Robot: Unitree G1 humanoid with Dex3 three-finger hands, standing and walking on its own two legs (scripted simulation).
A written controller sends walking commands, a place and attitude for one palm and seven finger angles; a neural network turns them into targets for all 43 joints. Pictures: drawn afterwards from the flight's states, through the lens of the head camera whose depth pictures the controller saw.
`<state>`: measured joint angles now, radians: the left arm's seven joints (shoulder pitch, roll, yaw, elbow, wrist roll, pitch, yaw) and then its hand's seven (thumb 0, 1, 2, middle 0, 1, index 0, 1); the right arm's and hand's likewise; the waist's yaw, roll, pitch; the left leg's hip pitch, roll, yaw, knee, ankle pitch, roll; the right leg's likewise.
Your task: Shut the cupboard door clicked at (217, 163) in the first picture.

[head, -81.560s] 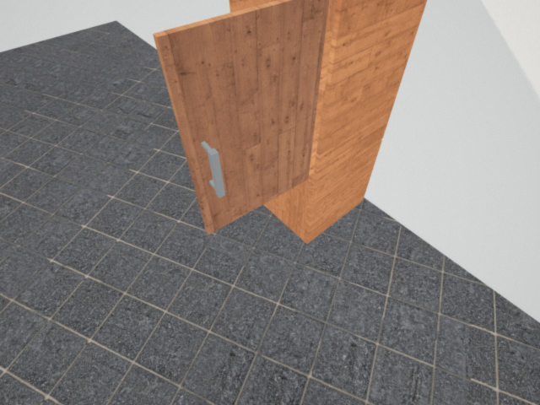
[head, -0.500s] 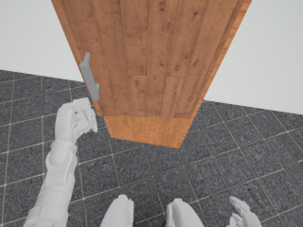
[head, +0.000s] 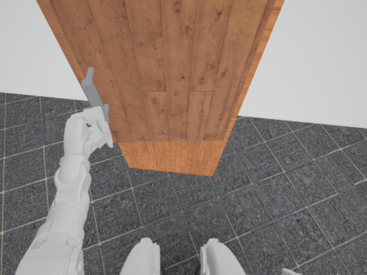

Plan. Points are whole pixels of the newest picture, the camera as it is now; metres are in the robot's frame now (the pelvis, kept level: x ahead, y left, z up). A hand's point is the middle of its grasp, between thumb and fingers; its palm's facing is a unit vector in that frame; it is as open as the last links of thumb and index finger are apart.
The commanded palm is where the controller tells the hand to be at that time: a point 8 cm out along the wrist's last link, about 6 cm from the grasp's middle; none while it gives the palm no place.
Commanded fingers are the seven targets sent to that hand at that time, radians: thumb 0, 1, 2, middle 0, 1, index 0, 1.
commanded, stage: bring the fist close to the handle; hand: left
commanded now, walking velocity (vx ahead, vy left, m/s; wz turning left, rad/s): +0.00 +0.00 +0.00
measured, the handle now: (98, 98) +0.52 +0.20 +0.03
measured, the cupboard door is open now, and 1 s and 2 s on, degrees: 8 0 0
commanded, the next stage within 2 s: push the door shut along its arc in 0.10 s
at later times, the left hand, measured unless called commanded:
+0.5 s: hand (108, 118) +0.45 +0.16 +0.04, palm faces -0.02 -1.00 -0.05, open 3.1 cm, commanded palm +0.44 +0.21 +0.03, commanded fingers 0.00 0.90 0.90 -1.30 -1.50 -1.30 -1.50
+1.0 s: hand (115, 103) +0.50 +0.16 +0.04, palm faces -0.16 -0.99 -0.04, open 3.1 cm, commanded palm +0.51 +0.18 +0.03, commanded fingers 0.00 0.90 0.90 -1.30 -1.50 -1.30 -1.50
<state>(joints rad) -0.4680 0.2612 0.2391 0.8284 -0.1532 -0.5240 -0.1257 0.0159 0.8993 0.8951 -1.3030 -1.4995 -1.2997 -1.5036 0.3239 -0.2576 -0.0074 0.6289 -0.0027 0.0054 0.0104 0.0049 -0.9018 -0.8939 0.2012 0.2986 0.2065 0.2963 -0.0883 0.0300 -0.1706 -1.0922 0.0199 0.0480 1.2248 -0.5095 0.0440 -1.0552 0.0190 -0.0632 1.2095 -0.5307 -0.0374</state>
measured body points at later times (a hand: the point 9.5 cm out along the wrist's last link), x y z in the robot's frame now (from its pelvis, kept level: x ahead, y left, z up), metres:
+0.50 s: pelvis -0.01 +0.00 -0.01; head +0.11 +0.01 +0.42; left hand +0.45 +0.22 +0.04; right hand +0.07 -0.27 -0.13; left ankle +0.04 +0.09 -0.63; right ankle +0.02 -0.10 -0.63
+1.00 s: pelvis -0.01 +0.01 -0.02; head +0.14 +0.03 +0.40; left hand +0.50 +0.21 +0.04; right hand +0.00 -0.27 -0.13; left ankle +0.04 +0.09 -0.63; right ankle +0.02 -0.10 -0.63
